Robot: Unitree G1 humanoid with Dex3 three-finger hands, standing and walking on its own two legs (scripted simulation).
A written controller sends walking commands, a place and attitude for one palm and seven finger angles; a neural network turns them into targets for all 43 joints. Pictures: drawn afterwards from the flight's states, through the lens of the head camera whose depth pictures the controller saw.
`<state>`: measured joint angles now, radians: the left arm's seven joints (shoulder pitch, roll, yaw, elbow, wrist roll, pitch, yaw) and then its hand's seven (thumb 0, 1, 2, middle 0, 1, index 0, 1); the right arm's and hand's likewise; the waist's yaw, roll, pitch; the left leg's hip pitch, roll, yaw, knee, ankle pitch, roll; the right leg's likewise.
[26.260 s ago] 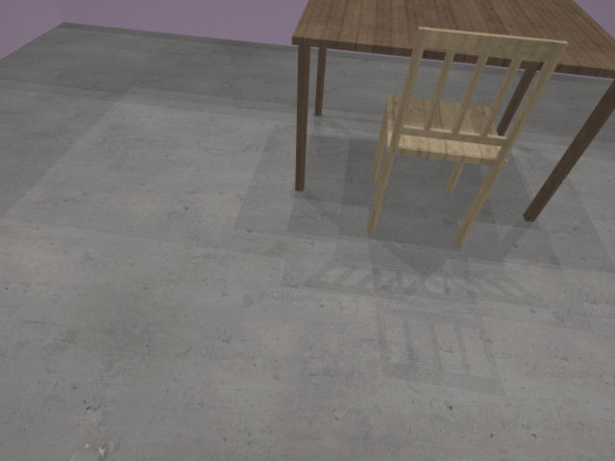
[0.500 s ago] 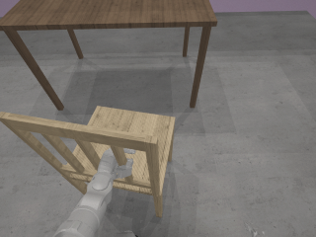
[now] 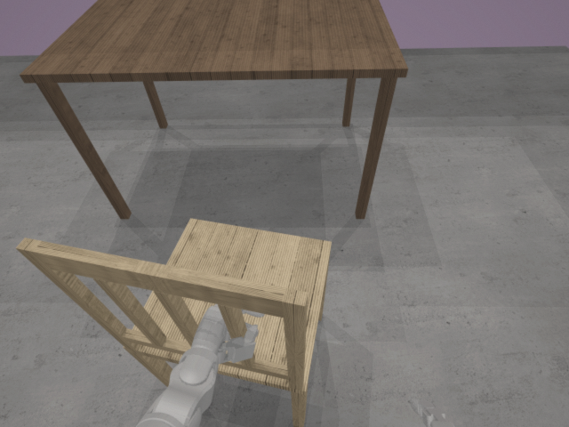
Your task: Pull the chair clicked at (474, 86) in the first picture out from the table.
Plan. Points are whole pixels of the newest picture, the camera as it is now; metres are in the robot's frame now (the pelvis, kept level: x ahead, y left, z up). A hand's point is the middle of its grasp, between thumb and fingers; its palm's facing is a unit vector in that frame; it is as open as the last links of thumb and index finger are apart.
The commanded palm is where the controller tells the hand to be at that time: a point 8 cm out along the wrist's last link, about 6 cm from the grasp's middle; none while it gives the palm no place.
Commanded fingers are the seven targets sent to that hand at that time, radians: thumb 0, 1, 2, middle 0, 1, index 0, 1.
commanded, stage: stop walking, hand still on the chair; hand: left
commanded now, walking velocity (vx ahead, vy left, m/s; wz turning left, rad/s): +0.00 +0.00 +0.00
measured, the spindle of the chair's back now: (186, 324) +0.29 +0.19 -0.09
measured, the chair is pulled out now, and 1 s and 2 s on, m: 0.59 0.59 0.59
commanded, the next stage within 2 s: open the thumb and straighten the fingers in 0.32 s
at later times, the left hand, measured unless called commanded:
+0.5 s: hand (249, 340) +0.26 +0.08 -0.06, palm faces -0.09 -0.99 -0.11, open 5.4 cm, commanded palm +0.24 +0.13 -0.04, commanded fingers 0.00 0.30 0.61 -0.50 -1.45 -0.50 -1.45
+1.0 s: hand (241, 337) +0.26 +0.09 -0.07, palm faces -0.11 -0.99 -0.11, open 15.5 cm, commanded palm +0.24 +0.15 -0.05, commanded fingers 0.00 -0.55 0.20 0.00 0.00 0.00 0.00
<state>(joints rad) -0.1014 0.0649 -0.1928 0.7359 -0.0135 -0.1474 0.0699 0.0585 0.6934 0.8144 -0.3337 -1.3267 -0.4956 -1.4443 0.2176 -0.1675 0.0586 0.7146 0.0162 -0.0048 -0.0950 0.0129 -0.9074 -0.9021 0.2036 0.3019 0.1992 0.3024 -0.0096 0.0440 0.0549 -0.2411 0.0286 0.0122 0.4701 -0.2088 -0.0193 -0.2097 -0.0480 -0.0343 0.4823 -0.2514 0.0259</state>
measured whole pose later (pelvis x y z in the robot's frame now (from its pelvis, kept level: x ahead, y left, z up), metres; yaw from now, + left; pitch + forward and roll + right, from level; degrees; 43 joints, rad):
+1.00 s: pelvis +0.03 -0.01 -0.04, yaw +1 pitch +9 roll +0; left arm 0.21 0.13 -0.13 0.18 -0.05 0.09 0.01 -0.01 -0.50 0.22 -0.23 -0.67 -0.23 -0.67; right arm 0.24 -0.24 0.01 0.54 0.04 -0.09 -0.05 0.02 -0.91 -0.90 0.20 0.30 0.20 0.30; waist -0.05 0.04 -0.11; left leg -0.56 0.03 -0.01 0.83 -0.42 -0.03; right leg -0.52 -0.06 -0.04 0.84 -0.47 0.02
